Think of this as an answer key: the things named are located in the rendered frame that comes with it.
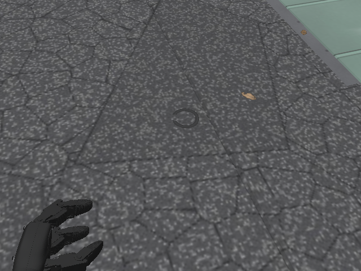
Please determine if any left robot hand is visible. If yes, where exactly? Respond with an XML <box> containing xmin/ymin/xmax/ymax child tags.
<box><xmin>12</xmin><ymin>199</ymin><xmax>103</xmax><ymax>271</ymax></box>

